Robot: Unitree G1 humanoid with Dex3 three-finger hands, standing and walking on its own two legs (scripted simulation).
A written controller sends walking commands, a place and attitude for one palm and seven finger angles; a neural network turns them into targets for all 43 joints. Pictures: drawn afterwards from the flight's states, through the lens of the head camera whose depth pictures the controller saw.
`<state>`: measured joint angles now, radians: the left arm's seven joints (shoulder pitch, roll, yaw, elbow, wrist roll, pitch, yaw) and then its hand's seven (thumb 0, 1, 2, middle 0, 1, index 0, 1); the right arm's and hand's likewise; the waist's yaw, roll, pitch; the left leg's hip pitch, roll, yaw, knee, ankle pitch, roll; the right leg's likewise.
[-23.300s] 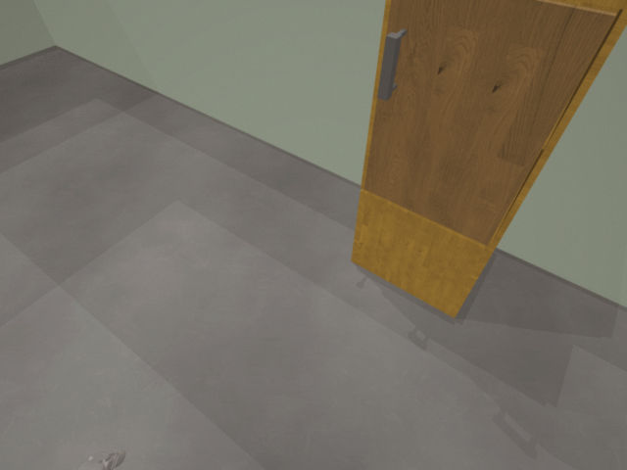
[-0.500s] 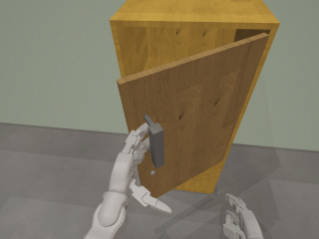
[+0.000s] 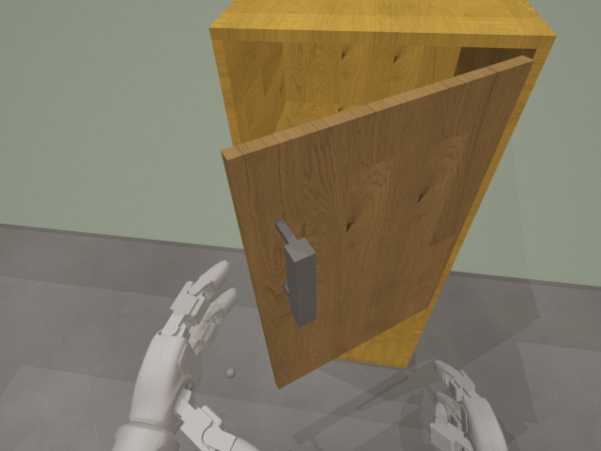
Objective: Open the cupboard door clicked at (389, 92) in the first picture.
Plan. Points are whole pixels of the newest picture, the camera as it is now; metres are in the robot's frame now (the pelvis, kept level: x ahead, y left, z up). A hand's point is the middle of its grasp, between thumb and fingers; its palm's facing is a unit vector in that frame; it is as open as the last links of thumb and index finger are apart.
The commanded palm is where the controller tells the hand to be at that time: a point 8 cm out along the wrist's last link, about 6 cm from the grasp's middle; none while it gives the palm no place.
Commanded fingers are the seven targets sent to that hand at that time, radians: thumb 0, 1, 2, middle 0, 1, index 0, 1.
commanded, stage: slide the hand sideways off the handle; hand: left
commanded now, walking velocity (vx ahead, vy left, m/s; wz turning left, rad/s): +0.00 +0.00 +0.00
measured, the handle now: (293, 273) +0.31 +0.03 +0.11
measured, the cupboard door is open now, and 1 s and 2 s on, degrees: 37 37 37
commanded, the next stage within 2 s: draw the hand back to the body in 0.14 s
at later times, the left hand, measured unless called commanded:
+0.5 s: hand (187, 373) +0.18 +0.13 +0.12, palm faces -0.07 -0.99 -0.08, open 16.3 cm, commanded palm +0.15 +0.18 +0.14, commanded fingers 0.00 -0.50 0.30 -0.15 -0.30 -0.15 -0.30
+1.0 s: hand (95, 352) +0.18 +0.21 +0.16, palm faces +0.24 -0.92 -0.30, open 14.3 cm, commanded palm +0.13 +0.25 +0.18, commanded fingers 0.00 0.17 0.58 -0.17 -0.30 -0.17 -0.30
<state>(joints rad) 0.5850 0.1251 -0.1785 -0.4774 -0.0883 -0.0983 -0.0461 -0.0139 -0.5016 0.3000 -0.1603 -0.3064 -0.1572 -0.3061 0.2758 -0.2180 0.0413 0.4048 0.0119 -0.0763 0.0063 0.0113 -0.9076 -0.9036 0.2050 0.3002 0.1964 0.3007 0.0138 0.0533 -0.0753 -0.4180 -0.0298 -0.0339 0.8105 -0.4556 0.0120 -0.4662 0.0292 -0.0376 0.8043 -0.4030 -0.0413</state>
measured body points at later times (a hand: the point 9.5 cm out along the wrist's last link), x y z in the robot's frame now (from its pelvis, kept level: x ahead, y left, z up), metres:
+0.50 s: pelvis -0.01 +0.00 +0.00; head -0.02 -0.02 +0.45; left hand +0.17 +0.18 +0.13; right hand +0.17 -0.21 -0.06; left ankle -0.02 +0.11 -0.71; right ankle +0.01 -0.09 -0.71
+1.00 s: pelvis +0.00 +0.01 +0.02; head -0.02 +0.00 +0.47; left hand +0.16 +0.25 +0.17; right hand +0.19 -0.19 -0.05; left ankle -0.02 +0.12 -0.71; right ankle +0.01 -0.09 -0.71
